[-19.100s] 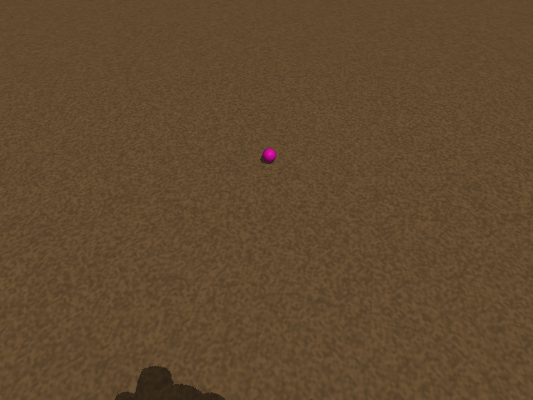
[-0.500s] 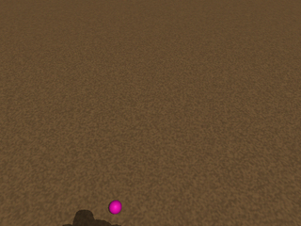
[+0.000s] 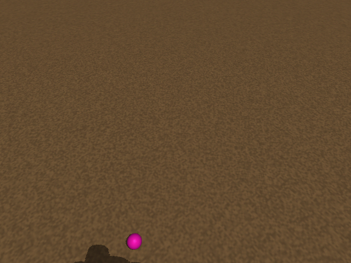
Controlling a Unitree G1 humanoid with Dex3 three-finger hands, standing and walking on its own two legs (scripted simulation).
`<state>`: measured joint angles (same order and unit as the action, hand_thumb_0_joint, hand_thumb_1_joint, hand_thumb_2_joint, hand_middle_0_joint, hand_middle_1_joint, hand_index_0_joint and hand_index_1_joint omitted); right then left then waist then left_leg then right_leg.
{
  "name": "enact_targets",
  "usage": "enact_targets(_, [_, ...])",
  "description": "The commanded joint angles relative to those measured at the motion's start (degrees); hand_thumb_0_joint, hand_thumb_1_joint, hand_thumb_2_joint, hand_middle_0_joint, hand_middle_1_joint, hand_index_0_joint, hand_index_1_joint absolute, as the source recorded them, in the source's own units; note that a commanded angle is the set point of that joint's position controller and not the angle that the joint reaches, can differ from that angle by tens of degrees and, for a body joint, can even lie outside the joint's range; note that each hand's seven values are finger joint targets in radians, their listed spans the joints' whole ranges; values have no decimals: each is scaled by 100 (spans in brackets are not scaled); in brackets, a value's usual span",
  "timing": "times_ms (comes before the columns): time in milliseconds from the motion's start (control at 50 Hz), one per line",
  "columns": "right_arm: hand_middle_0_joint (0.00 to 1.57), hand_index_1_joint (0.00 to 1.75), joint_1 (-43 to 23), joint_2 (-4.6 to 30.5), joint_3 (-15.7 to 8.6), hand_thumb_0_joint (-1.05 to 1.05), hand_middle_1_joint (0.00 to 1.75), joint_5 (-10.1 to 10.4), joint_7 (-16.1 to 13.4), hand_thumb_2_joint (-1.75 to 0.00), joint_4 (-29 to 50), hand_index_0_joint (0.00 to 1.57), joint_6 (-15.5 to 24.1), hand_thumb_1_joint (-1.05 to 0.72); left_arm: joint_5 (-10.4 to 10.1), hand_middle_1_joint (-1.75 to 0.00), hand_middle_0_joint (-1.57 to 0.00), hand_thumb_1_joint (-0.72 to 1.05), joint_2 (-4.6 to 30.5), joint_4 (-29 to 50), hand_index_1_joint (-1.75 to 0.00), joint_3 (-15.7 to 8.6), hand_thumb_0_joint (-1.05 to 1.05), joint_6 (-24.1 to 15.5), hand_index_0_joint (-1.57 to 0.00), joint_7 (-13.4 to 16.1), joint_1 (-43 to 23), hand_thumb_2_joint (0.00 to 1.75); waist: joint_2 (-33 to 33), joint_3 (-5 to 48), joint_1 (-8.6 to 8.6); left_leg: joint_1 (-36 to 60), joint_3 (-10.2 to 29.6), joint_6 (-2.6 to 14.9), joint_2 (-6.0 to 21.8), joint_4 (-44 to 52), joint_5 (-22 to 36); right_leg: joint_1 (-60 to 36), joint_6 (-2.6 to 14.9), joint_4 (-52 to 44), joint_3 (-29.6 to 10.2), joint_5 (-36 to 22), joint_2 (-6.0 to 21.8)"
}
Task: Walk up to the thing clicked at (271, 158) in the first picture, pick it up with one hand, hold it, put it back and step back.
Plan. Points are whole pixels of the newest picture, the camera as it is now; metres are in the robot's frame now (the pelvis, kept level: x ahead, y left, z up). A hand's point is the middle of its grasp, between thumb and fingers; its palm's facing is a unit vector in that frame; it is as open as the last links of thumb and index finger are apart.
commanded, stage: stand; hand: left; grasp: from above
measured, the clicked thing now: (134, 241) +0.37 +0.23 -0.75
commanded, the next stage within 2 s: rise first in 0.28 s
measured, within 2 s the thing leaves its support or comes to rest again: neither
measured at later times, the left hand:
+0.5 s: hand out of the picture +0.11 +0.25 -0.16, palm faces +0.04 -0.94 -0.33, open 7.7 cm
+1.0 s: hand out of the picture +0.12 +0.26 -0.24, palm faces -0.15 -0.87 -0.46, open 13.7 cm
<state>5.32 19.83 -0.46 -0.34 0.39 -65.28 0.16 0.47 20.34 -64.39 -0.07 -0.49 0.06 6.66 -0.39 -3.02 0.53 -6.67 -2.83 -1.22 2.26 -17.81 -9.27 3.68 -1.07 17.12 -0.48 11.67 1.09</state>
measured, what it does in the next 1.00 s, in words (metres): lowers itself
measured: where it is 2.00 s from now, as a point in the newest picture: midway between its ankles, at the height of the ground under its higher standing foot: outside the picture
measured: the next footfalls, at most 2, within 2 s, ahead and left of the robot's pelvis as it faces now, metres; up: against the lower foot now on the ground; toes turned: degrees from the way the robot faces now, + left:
none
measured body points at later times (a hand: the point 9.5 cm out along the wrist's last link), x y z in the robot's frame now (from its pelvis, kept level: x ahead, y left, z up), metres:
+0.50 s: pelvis -0.01 +0.00 -0.01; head +0.03 +0.01 +0.44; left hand +0.11 +0.30 -0.14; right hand +0.09 -0.29 -0.13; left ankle +0.00 +0.13 -0.75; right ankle -0.02 -0.13 -0.75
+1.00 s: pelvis -0.02 +0.00 -0.09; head +0.08 +0.02 +0.35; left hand +0.12 +0.31 -0.21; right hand +0.14 -0.25 -0.19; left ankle +0.00 +0.13 -0.75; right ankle -0.02 -0.13 -0.75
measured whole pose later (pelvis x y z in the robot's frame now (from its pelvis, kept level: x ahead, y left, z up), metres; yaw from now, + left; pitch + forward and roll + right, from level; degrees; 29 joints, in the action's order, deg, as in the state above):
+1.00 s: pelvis -0.02 +0.00 -0.09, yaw +1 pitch +17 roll -1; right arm 11.6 13.8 -2.9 0.6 -0.3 -34.4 4.1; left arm 16.0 18.0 -36.1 -8.7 4.6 0.2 9.9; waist 0.0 5.0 1.3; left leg -52.2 0.4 -0.8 2.8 -63.0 -27.7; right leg 47.7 -1.2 62.0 1.0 31.0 1.2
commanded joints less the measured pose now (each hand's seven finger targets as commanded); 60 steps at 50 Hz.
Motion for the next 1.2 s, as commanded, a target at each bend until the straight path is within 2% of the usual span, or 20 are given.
enact_targets(0, [20,30,-254,1203,-203,0,30,-15,-55,-90,318,20,138,-90,-7,-30,-20,90,1216,331,-30,-200,0,-130,-20,60,-167,90,87,412,-16,286,505,182,600,195,904,250,202,-282,-426,-1007,657])
enact_targets(340, [20,30,-201,1235,-210,0,30,-3,-69,-90,345,20,139,-90,9,-30,-20,90,1228,345,-30,-200,0,-133,-20,61,-119,90,32,451,-34,381,521,217,628,150,1031,227,185,-268,-409,-1122,673])
enact_targets(360, [20,31,-183,1199,-206,0,31,-10,-68,-93,357,20,137,-95,16,-38,-12,82,1257,352,-38,-207,0,-140,-12,65,-155,98,-23,492,-10,383,527,219,636,136,1083,176,193,-243,-409,-1178,688])
enact_targets(380, [20,30,72,264,25,0,30,369,-172,-93,1980,20,397,-98,-244,-46,-20,74,251,2362,-46,-236,0,-660,-17,133,-2165,101,162,-14,624,-529,-90,204,-211,-243,136,1432,128,125,82,-628,-91])
enact_targets(400, [20,30,388,448,-13,0,30,377,-227,-92,1687,20,394,-96,-213,-53,-21,66,525,1783,-54,-357,0,-571,-16,163,-2680,99,-34,235,449,-472,-59,212,-196,-311,-26,1181,121,172,135,-394,-83])
enact_targets(420, [20,30,590,672,-153,0,30,388,-280,-92,1691,20,334,-95,-49,-61,-20,60,1071,869,-62,-695,0,-371,-18,161,-1588,94,12,111,265,-600,-58,191,-175,-357,-84,1248,180,254,192,-208,-148])
enact_targets(440, [20,30,667,679,-233,0,30,329,-271,-91,1772,20,309,-92,115,-66,-19,52,1162,474,-69,-793,0,-280,-17,72,-1406,94,-69,338,266,-743,-27,207,-216,-595,-69,1387,206,406,192,-160,-129])
enact_targets(460, [20,30,726,632,-263,0,30,293,-274,-91,1925,20,319,-92,227,-74,-15,44,1245,514,-77,-859,0,-260,-14,-31,-1835,95,-233,520,258,-901,11,230,-201,-843,40,1508,195,645,204,-272,-136])
enact_targets(480, [20,30,723,637,-362,0,30,198,-271,-91,2096,20,355,-93,421,-82,-12,36,1382,467,-84,-1013,0,-288,-13,-99,-1637,96,-202,896,96,-958,24,205,-222,-1046,188,1440,202,873,195,-389,-113])
enact_targets(500, [20,30,936,573,-429,0,30,144,-252,-91,2129,20,364,-93,606,-90,-10,28,1248,186,-92,-1090,0,-225,-12,-147,-926,94,-84,1221,-48,-1106,38,184,-276,-1269,399,1467,215,1100,185,-565,-89])
enact_targets(540, [20,30,947,547,-483,0,30,142,-193,-91,2529,20,372,-93,791,-101,-7,12,1200,689,-98,-1160,0,-186,-10,-183,-636,96,300,1696,-217,-1126,45,131,-324,-1488,577,1461,250,1420,192,-606,-114])
enact_targets(700, [20,30,728,362,-492,0,30,154,-106,-91,3301,20,391,-91,1123,-109,-7,-49,820,1772,-108,-1038,0,313,-7,13,-546,98,148,1496,22,-2071,170,122,-212,-2300,12,2642,222,2237,284,85,-200])
enact_targets(780, [20,30,814,300,-533,0,30,105,-85,-90,3473,20,515,-89,1279,-106,-7,-55,921,2371,-107,-1240,0,215,-6,63,-414,101,320,1735,20,-2681,227,120,-177,-2962,-397,3383,219,2954,247,485,-179])
enact_targets(820, [20,30,837,270,-561,0,30,96,-96,-91,3560,20,569,-91,1394,-106,-7,-55,846,2848,-107,-1149,0,195,-5,55,-240,102,411,1917,13,-2833,269,119,-135,-3162,-609,3709,231,3227,243,671,-183])
enact_targets(840, [20,30,731,259,-558,0,30,100,-119,-90,3728,20,612,-89,1435,-106,-6,-54,920,3261,-108,-1200,0,180,-5,77,-257,101,525,2131,15,-2819,266,122,-144,-3315,-435,3772,229,3342,231,507,-179])
enact_targets(880, [20,30,819,277,-578,0,30,88,-118,-90,3633,20,635,-90,1539,-106,-6,-53,816,3110,-108,-1172,0,296,-5,76,259,102,323,2130,66,-3059,305,150,-108,-3549,-356,3934,209,3577,255,466,-201])
enact_targets(900, [20,30,730,256,-583,0,30,81,-113,-90,3824,20,663,-89,1563,-106,-6,-53,913,3693,-107,-1228,0,290,-4,99,166,102,407,2415,21,-3045,322,163,-108,-3669,-193,3928,211,3662,239,338,-189])
enact_targets(1020, [20,30,608,223,-564,0,30,72,-83,-90,3909,20,740,-91,1773,-106,-7,-56,850,4148,-107,-1186,0,566,-6,133,795,100,325,2631,61,-3576,337,233,-102,-4385,42,4399,183,4188,249,150,-183])
enact_targets(1080, [20,30,533,237,-551,0,30,61,-76,-90,3883,20,804,-90,1951,-106,-6,-55,910,4116,-106,-1153,0,575,-5,140,507,100,315,2454,211,-4081,338,248,-105,-4725,-404,4947,179,4488,227,472,-182])
enact_targets(1180, [20,30,308,277,-541,0,30,46,31,-89,3918,20,961,-85,2519,-107,-4,-53,1006,3878,-107,-1072,0,211,-4,189,-100,98,339,2746,181,-4999,399,256,-138,-5592,-756,5996,195,5404,246,808,-194])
